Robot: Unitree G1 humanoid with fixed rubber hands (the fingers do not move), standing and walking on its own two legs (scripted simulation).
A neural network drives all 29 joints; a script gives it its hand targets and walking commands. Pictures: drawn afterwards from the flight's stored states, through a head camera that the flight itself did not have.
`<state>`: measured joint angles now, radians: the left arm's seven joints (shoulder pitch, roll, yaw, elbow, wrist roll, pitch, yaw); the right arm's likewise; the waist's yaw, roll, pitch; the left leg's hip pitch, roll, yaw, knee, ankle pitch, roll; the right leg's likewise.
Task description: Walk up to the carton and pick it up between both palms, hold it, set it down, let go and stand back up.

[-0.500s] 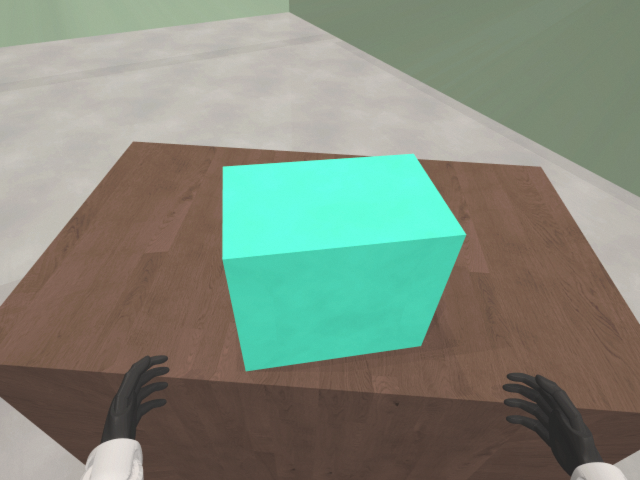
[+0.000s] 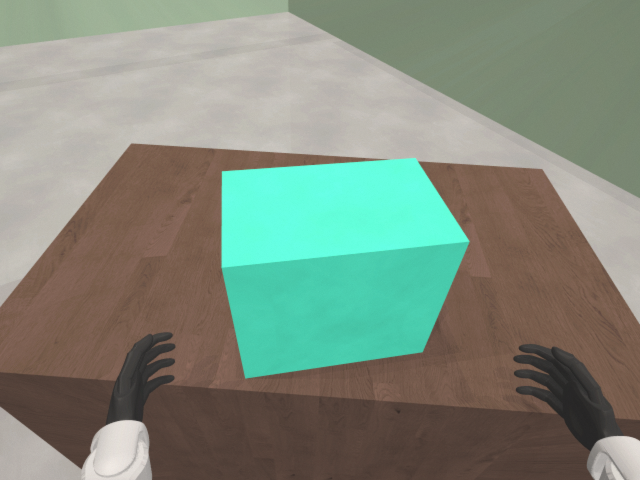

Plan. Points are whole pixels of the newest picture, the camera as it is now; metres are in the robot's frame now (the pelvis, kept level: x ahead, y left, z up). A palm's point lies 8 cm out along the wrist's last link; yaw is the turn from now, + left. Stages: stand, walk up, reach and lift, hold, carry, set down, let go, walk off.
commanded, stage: reach and lift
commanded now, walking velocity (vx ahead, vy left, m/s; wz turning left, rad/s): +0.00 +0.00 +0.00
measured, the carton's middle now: (329, 268) +0.45 +0.00 +0.02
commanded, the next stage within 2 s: none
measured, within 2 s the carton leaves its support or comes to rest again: neither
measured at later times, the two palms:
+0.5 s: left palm (127, 341) +0.27 +0.24 +0.07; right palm (588, 349) +0.28 -0.30 +0.09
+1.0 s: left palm (135, 271) +0.33 +0.23 +0.13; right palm (570, 262) +0.35 -0.27 +0.15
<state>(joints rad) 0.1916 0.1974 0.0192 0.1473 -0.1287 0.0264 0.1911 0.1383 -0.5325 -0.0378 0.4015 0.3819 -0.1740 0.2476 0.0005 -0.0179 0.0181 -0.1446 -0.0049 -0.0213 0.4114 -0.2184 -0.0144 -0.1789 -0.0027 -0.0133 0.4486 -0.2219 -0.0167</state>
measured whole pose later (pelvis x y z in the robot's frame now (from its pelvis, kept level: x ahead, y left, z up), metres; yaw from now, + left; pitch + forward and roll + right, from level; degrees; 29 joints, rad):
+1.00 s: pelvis +0.00 +0.00 +0.00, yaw -1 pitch +1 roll +0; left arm -0.33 0.20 0.22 -0.01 -0.15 0.64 0.20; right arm -0.45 -0.63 -0.02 0.41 0.47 0.29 0.23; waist 0.00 -0.02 0.00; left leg -0.20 0.01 -0.01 0.38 -0.20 -0.01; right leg -0.22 0.01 0.00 0.38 -0.18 -0.02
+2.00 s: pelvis +0.01 +0.00 +0.00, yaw -1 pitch +10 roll +0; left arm -0.79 0.27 0.24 0.35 -0.17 0.66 0.19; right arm -0.95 -0.66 0.15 0.83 0.54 0.31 0.20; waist 0.06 -0.02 -0.08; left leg -0.36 0.02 -0.01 0.38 -0.19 -0.02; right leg -0.37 0.02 0.00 0.37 -0.16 -0.02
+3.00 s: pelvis +0.01 -0.01 +0.00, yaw -1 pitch +19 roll +0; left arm -0.76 0.25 0.12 0.78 -0.16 0.06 0.13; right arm -0.90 -0.46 0.18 1.05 0.49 -0.11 0.15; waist 0.09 -0.02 -0.16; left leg -0.57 0.03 -0.01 0.39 -0.16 -0.03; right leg -0.58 0.03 0.00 0.37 -0.12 -0.02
